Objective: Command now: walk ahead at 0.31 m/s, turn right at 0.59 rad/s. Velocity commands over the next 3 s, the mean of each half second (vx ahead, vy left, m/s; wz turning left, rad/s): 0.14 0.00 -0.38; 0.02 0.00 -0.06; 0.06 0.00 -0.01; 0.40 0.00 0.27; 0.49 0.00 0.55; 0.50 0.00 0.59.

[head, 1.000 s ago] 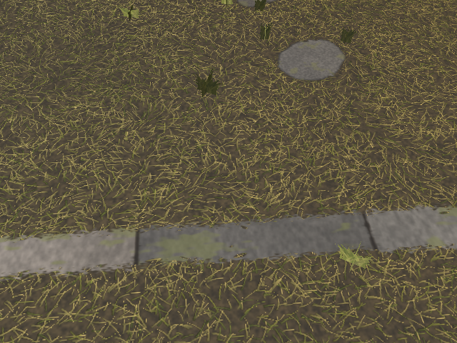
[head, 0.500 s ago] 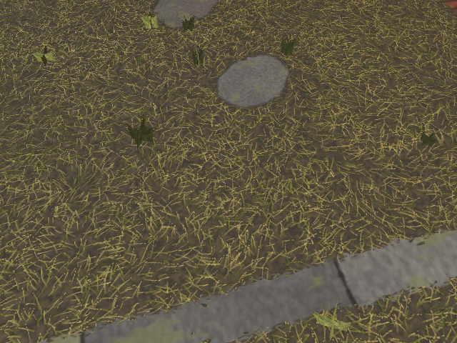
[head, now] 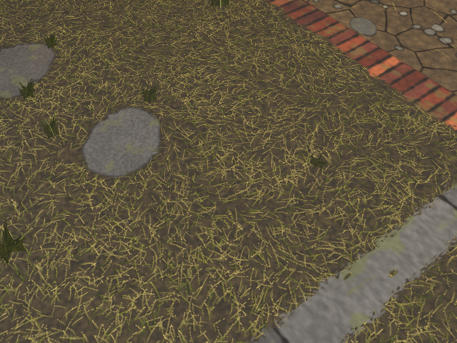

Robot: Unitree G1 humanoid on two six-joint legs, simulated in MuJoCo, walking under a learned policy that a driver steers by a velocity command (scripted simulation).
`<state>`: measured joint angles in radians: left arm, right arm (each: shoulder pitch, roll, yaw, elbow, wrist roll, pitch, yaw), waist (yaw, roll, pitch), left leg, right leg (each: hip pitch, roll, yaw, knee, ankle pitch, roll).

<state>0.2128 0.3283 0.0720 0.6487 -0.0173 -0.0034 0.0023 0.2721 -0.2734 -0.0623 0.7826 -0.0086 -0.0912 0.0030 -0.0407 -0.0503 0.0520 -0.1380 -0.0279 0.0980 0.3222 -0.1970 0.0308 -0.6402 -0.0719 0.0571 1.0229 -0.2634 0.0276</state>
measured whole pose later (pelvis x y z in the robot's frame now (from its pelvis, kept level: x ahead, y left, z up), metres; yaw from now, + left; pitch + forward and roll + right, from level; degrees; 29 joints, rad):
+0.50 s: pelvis +0.15 -0.03 -0.01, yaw -10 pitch +1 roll +0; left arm 0.13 0.26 0.04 0.66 0.02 0.01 0.00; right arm 0.14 -0.30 -0.04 0.80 0.00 0.02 -0.03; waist 0.01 0.03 0.06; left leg -0.45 0.07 -0.04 0.82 -0.38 -0.07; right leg -0.37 0.07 0.01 0.47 -0.12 -0.07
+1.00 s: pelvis +0.21 -0.01 -0.01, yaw -11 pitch -1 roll +0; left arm 0.18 0.24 0.05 0.88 0.01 0.02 0.03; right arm 0.19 -0.23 -0.01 0.91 -0.01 -0.02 -0.01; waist 0.00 0.01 0.03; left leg -0.17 0.01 0.01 0.51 -0.31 0.00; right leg -0.25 0.02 0.04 0.50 -0.23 0.01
